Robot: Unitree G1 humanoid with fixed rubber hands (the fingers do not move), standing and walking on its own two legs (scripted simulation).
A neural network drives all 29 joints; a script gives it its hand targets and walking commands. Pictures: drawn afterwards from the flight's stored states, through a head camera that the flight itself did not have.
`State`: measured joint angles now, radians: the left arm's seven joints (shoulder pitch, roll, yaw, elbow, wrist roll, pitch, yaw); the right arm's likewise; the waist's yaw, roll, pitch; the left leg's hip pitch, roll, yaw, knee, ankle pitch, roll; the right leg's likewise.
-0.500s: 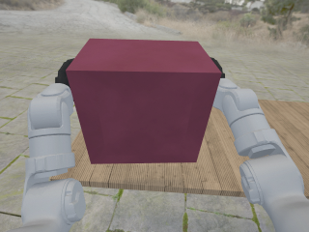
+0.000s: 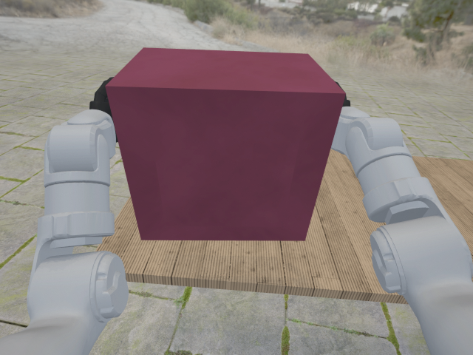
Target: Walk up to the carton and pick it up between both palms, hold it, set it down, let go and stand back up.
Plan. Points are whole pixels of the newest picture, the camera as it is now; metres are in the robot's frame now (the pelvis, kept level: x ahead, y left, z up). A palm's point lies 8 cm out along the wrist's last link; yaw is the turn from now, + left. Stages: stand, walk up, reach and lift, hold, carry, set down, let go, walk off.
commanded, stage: hold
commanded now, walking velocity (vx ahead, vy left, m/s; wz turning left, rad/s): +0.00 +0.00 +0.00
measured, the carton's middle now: (225, 145) +0.37 +0.01 +0.28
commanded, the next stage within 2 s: none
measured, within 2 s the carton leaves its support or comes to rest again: neither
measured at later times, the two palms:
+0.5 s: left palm (111, 124) +0.37 +0.18 +0.31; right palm (338, 124) +0.38 -0.18 +0.32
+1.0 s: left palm (113, 123) +0.37 +0.18 +0.31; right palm (339, 125) +0.38 -0.18 +0.32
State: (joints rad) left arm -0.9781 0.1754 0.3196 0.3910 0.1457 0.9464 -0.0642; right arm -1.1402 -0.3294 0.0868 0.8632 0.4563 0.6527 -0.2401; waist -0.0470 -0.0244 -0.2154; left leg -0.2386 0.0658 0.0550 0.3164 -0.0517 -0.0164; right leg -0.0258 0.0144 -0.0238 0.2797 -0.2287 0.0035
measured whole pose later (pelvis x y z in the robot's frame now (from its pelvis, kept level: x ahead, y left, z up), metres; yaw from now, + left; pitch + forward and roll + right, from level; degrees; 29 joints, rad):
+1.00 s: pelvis +0.01 -0.01 +0.00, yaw +0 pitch -1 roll -1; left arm -0.90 0.16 0.32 0.25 0.13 0.97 -0.05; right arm -1.07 -0.33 0.11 0.75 0.49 0.68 -0.26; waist -0.07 -0.02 -0.23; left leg -0.24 0.07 0.05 0.33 -0.07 -0.03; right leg -0.02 0.02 -0.03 0.27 -0.24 0.00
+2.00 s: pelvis +0.00 +0.00 +0.00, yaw -1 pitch +1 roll -1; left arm -1.00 0.18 0.29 0.38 0.13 0.93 -0.03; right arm -1.14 -0.35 0.09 0.87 0.47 0.67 -0.22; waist -0.05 -0.01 -0.25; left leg -0.29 0.07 0.06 0.33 -0.05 -0.02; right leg -0.08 0.02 -0.01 0.28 -0.22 0.00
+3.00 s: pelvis +0.01 -0.01 +0.00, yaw +0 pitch +0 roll -1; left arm -0.97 0.18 0.32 0.34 0.13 0.96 -0.04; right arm -1.12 -0.34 0.11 0.82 0.49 0.70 -0.24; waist -0.05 -0.02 -0.25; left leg -0.26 0.08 0.05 0.33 -0.07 -0.03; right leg -0.05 0.03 -0.02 0.28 -0.23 0.00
